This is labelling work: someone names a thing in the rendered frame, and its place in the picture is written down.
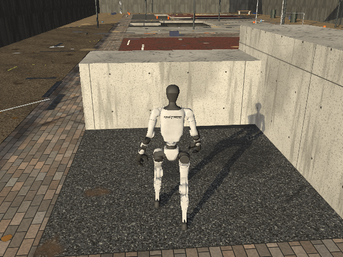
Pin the robot right forearm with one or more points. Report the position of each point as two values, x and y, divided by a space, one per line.
197 139

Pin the robot right hand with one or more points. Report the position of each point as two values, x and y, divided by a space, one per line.
196 150

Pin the robot left forearm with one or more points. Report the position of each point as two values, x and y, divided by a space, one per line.
144 144

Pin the right robot upper arm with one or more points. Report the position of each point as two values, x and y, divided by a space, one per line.
191 120

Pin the robot left hand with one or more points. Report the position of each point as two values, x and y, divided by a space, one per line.
139 159

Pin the left robot upper arm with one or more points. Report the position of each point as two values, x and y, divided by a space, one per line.
152 122

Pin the left robot shin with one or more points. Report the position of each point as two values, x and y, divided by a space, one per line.
157 185

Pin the robot right thigh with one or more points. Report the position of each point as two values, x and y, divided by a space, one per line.
184 162

